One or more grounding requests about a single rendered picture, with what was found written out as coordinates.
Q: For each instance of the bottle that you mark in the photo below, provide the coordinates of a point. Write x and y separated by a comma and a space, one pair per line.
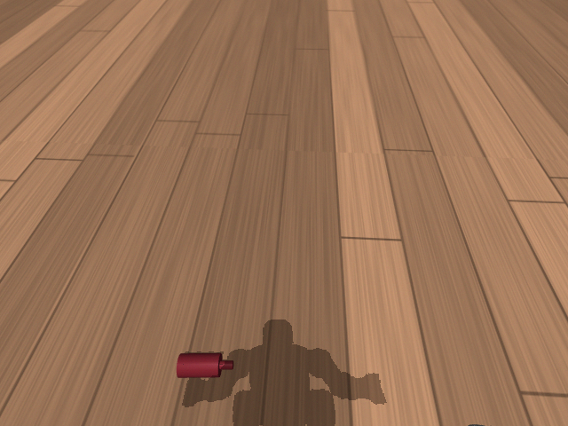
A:
197, 365

